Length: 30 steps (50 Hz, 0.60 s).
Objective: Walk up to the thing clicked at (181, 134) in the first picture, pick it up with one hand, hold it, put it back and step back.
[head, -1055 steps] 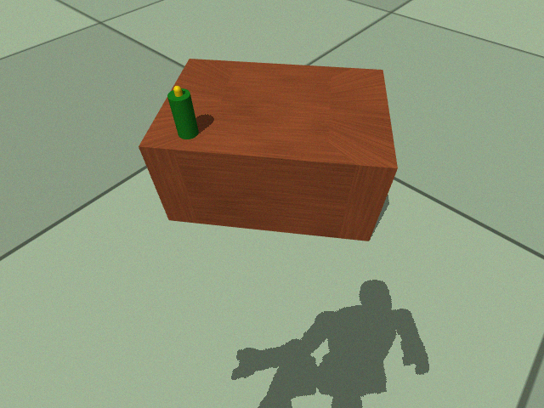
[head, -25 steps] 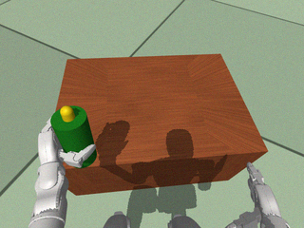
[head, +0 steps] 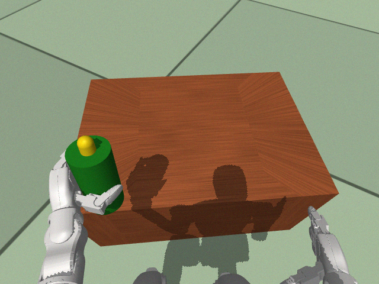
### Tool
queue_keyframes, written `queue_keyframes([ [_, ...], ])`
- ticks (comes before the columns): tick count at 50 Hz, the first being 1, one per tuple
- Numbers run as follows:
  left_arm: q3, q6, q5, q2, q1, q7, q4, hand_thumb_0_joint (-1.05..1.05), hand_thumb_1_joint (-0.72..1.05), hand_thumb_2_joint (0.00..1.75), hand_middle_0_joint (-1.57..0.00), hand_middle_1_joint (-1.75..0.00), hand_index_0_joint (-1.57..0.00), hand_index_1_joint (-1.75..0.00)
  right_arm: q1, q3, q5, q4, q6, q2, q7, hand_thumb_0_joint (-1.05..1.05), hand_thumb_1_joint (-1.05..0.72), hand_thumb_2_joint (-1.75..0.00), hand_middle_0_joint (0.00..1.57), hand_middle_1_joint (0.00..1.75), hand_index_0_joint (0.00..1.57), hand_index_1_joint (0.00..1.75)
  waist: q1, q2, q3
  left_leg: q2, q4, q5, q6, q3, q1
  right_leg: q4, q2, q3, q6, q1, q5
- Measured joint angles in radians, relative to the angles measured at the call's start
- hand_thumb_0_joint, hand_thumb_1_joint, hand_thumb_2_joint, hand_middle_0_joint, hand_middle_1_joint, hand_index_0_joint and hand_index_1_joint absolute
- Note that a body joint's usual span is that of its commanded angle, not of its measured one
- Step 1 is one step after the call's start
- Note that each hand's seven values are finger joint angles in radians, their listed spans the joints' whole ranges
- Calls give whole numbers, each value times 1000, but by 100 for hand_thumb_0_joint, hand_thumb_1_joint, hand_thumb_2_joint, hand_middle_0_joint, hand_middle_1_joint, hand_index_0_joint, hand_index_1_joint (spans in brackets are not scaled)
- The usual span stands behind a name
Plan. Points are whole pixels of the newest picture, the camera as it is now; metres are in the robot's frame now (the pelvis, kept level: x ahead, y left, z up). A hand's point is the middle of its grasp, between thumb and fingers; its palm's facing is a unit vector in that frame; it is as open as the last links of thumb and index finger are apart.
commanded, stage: hold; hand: left
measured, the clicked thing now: (96, 173) +0.32 +0.18 +0.06
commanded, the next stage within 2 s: none
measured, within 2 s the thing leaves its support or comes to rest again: neither
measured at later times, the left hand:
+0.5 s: hand (100, 174) +0.32 +0.17 +0.06, palm faces +0.22 -0.98 -0.02, open 10.9 cm
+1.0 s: hand (96, 180) +0.31 +0.18 +0.06, palm faces +0.22 -0.98 -0.04, open 10.9 cm
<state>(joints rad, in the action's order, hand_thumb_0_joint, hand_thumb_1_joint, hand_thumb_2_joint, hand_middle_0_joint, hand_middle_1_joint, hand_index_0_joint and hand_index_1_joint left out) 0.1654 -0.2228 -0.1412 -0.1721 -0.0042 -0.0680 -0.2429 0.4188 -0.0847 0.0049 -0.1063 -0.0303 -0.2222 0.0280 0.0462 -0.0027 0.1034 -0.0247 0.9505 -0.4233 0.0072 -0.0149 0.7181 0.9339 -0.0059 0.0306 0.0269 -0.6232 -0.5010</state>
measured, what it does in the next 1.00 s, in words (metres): stands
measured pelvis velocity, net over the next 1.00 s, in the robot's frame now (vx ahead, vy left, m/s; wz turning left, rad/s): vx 0.00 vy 0.00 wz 0.01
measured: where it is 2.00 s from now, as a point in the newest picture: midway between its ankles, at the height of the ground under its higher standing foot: outside the picture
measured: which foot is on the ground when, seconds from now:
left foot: down 0.00-1.00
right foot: down 0.00-1.00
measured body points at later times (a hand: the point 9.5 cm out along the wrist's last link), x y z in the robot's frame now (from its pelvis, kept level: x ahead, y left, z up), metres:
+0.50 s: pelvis +0.00 -0.01 +0.01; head +0.04 -0.01 +0.46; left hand +0.30 +0.22 +0.06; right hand +0.16 -0.27 -0.04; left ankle +0.03 +0.11 -0.68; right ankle -0.02 -0.14 -0.68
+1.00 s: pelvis +0.00 +0.00 +0.01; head +0.04 +0.00 +0.45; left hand +0.29 +0.23 +0.06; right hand +0.16 -0.26 -0.04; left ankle +0.03 +0.11 -0.68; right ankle -0.02 -0.14 -0.68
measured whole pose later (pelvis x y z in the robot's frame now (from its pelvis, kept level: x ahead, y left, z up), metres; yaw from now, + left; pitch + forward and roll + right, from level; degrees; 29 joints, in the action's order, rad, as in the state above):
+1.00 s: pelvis +0.00 +0.00 +0.01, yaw +0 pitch +9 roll -1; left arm 0.15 -0.20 -0.14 -0.17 0.01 -0.07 -0.21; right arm 0.36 -0.08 0.00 -0.26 0.02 -0.21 0.04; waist 0.04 -0.01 0.09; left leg -0.02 0.92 -0.40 0.00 -0.01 0.68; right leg 0.90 -0.01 0.02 0.02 -0.58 -0.48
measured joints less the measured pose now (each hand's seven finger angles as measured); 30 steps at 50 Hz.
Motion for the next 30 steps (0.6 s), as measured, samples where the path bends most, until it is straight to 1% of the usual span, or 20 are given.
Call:
queue_keyframes([
  [11,-13,36,-4,3,26,3,64,-2,-50,114,-72,-102,-67,-99,-3,7,-3,-37,10,7,8,-1,53,-6,5,5,6,5,-8,-3,5,-2,-23,5,-6,4,-33,-20,-3,-4,-6,31,4],
  [16,-19,58,-6,8,28,1,78,-2,-50,114,-72,-102,-67,-99,-15,2,-5,-67,11,9,11,-1,53,-6,5,5,6,5,-11,-10,5,-3,-33,9,-8,5,-46,-29,-3,-5,-7,45,7],
  [19,-21,61,-6,9,22,1,71,-2,-50,114,-72,-102,-67,-99,-19,2,-6,-75,13,10,15,-1,53,-6,5,5,6,5,-12,-12,3,-2,-39,13,-9,5,-54,-33,-3,-5,-8,52,10],
  [26,0,61,-9,11,-15,0,16,-2,-50,113,-72,-102,-67,-100,-35,2,-5,-105,18,8,17,-1,53,-6,5,5,6,5,-9,-6,-9,-2,-50,24,-11,3,-56,-35,-3,-4,-10,48,17],
  [30,10,52,-11,13,-7,3,5,-2,-49,113,-71,-103,-66,-100,-33,-3,-3,-114,22,4,15,-1,53,-6,5,5,6,5,-6,-2,-13,-5,-51,27,-11,2,-50,-35,-5,-2,-11,41,20],
])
